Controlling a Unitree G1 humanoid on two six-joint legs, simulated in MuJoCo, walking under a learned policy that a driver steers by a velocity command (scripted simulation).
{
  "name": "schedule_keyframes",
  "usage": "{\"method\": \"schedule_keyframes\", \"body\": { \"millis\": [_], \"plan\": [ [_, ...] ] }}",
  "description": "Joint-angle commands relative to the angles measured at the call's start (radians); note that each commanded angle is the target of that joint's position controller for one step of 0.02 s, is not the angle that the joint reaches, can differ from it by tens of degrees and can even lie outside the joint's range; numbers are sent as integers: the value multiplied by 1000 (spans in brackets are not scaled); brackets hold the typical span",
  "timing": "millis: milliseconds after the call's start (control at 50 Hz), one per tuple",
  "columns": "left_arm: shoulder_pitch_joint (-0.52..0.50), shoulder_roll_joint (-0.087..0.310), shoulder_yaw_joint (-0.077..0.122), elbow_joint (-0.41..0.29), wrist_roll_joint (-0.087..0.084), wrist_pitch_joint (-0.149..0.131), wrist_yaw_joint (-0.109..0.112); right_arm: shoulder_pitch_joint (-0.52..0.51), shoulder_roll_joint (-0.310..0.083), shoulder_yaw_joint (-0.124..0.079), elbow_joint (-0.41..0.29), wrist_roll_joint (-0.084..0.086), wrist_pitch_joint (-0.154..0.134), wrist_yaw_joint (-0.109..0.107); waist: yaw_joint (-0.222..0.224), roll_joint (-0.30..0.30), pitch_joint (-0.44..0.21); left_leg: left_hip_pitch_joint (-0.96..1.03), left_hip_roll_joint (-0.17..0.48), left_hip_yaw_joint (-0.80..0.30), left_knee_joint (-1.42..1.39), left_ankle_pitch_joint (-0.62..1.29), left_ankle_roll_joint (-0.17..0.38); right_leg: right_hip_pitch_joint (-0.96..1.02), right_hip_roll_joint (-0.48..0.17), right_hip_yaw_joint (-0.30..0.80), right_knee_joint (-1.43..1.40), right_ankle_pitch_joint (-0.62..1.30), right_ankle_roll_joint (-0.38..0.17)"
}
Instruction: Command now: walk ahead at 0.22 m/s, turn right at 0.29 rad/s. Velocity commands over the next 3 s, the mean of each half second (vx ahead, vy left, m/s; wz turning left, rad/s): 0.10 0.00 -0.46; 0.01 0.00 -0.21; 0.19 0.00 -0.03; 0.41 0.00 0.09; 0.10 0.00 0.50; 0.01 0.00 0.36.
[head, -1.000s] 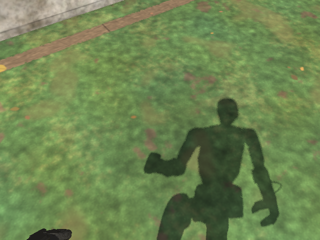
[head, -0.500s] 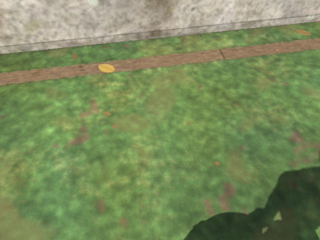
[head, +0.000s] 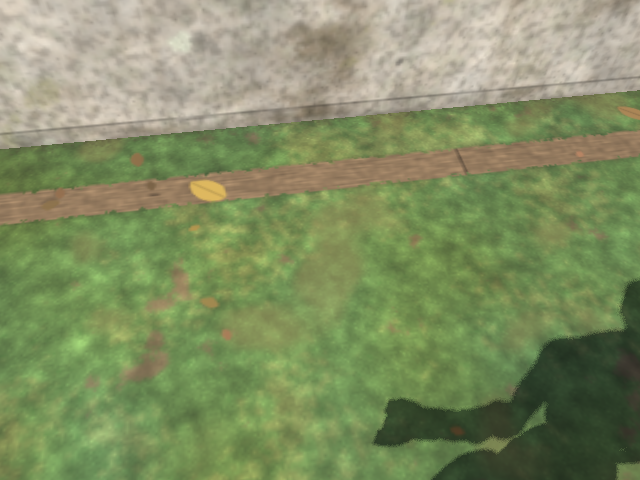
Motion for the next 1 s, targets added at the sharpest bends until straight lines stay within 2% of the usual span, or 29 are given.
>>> {"method": "schedule_keyframes", "body": {
  "millis": [20, 100, 120, 140, 160, 180, 200, 220, 240, 260, 300, 360, 440, 520, 580, 600, 620, 640, 660, 680, 720, 800, 860, 900, 920, 940, 960, 980, 1000],
  "plan": [
    [-47, 59, 11, -79, -2, -12, -19, -23, -170, -46, -35, 4, 0, -18, -12, 115, -44, -32, 272, 3, -21, 613, 90, 134, 37, -27, -93, 68, -11],
    [-11, 100, 31, -112, 12, -9, -48, -57, -185, -59, -28, 31, 44, -41, 20, 134, -63, 89, 322, -11, 167, 770, 74, 120, 78, -68, -144, -164, -62],
    [63, 117, 43, -100, 12, -10, -49, -76, -185, -60, -35, 36, 54, -49, 58, 128, -95, 77, 302, 4, 279, 817, 51, 206, 109, -89, -188, -165, -82],
    [158, 161, 63, -82, 14, -12, -40, -68, -174, -57, -39, 35, 59, -53, 102, 76, -150, 28, 238, 42, 465, 746, -1, 358, 126, -66, -279, 16, -118],
    [214, 253, 83, -95, 21, -9, -20, -28, -142, -41, -70, 1, 50, -51, 97, -100, -252, -193, 132, 62, 773, 320, -71, 615, -59, 194, -243, 480, -215],
    [193, 287, 80, -117, 34, -6, -13, 71, -63, -15, -85, -20, 43, -31, 18, -239, -388, -512, -58, -54, 1071, -496, -129, 876, -273, 593, -260, 657, -439],
    [163, 212, 67, -145, 23, 6, -11, 40, -142, -27, -59, 7, 39, -15, 73, -85, -451, -539, 8, -202, 1139, -446, -116, 853, -239, 561, -310, 404, -425],
    [91, 174, 57, -167, 11, 15, -6, -37, -160, -33, -79, 32, 44, -12, 69, -35, -332, -592, 42, -187, 1123, -367, -110, 746, -197, 461, -339, 218, -379],
    [46, 141, 47, -174, -7, 29, 1, -71, -156, -35, -77, 25, 54, -20, 53, 52, -237, -602, 80, -170, 1052, -307, -113, 625, -151, 393, -376, 55, -326],
    [13, 126, 41, -182, -11, 42, 8, -93, -161, -40, -82, 15, 67, -31, 37, 49, -170, -574, 103, -166, 968, -261, -119, 503, -120, 359, -408, -58, -297],
    [-11, 140, 46, -196, 10, 57, 16, -72, -135, -38, -85, 13, 80, -36, 7, -34, -132, -479, 89, -140, 839, -209, -133, 375, -49, 314, -445, -128, -270],
    [9, 170, 61, -202, 13, 66, 35, -61, -113, -33, -73, 13, 75, -47, 19, -60, -175, -445, 76, -143, 700, -175, -161, 385, -36, 306, -425, -90, -274],
    [-8, 179, 67, -218, 5, 85, 49, -96, -116, -35, -78, 17, 70, -47, 40, -80, -183, -411, 71, -161, 579, -106, -173, 371, -16, 352, -419, -272, -247],
    [-8, 164, 63, -225, 8, 100, 46, -93, -123, -40, -78, 25, 49, -33, 55, -110, -183, -364, 69, -157, 448, -116, -153, 415, -25, 410, -380, -268, -233],
    [-10, 134, 47, -221, -2, 111, 45, -41, -118, -43, -64, 20, 32, -16, 18, -100, -174, -199, 80, -122, 181, 31, -105, 386, 13, 394, -299, -209, -185],
    [30, 100, 36, -216, 4, 109, 45, -36, -169, -53, -73, 0, 31, -16, 33, -10, -165, -128, 206, -235, 106, 70, -59, 321, 68, 337, -210, -317, -131],
    [52, 76, 32, -235, 5, 100, 40, -78, -259, -72, -78, -23, 40, -21, 95, 265, -109, -128, 364, -440, 58, 202, 67, 179, 225, 145, -71, -522, -69],
    [12, 140, 48, -237, 19, 85, 41, -81, -203, -62, -92, -38, 39, -21, 42, 318, -111, -180, 465, -562, 29, 261, 182, 165, 217, 117, 139, -670, -21],
    [11, 184, 67, -222, 11, 82, 39, -92, -184, -55, -101, -25, 36, -24, 35, 247, -107, -173, 446, -528, 47, 288, 193, 148, 209, 136, 285, -659, -2],
    [32, 170, 69, -195, 6, 89, 41, -112, -175, -53, -100, -6, 36, -26, 48, 190, -102, -155, 394, -449, 76, 309, 157, 135, 206, 139, 354, -622, 16],
    [46, 113, 55, -173, 7, 104, 47, -123, -140, -39, -94, 18, 37, -28, 48, 170, -98, -112, 341, -360, 113, 388, 119, 121, 194, 145, 394, -565, 45],
    [-8, 27, 18, -181, 1, 105, 40, -115, -119, -31, -77, 13, 57, -25, 24, 243, -123, -79, 263, -244, 140, 446, 97, 272, 131, 23, 75, -532, 73],
    [-4, 48, 23, -165, -9, 103, 35, -72, -153, -38, -59, 22, 72, -24, 7, 264, -126, -61, 276, -276, 162, 426, 108, 388, 128, -21, -193, -421, 59],
    [26, 68, 25, -139, 4, 101, 35, -41, -139, -31, -41, 34, 64, -21, 20, 223, -107, -122, 256, -275, 163, 352, 55, 526, 115, 1, -409, -194, 14],
    [34, 113, 31, -146, 15, 101, 42, -26, -128, -24, -38, 20, 49, -15, 9, 149, -130, -187, 237, -253, 181, 270, 4, 618, 43, 72, -376, -53, -17],
    [30, 173, 44, -136, 21, 104, 46, 4, -111, -20, -41, 1, 30, -3, -36, -3, -147, -226, 160, -170, 195, 154, -47, 632, -8, 112, -284, 44, -68],
    [23, 106, 33, -126, 23, 101, 36, -41, -95, -13, -33, -7, 23, -2, -4, -46, -154, -160, 126, -120, 199, 60, -92, 542, 5, 107, -291, -105, -97],
    [12, 65, 21, -126, 28, 95, 29, -91, -109, -15, -32, -5, 25, -2, 15, -20, -116, -151, 120, -113, 211, 51, -111, 497, 20, 107, -311, -188, -92],
    [9, 60, 18, -118, 32, 88, 29, -111, -102, -15, -30, 0, 30, -7, 18, -13, -96, -146, 121, -110, 219, 65, -110, 467, 29, 102, -319, -220, -78]
  ]
}}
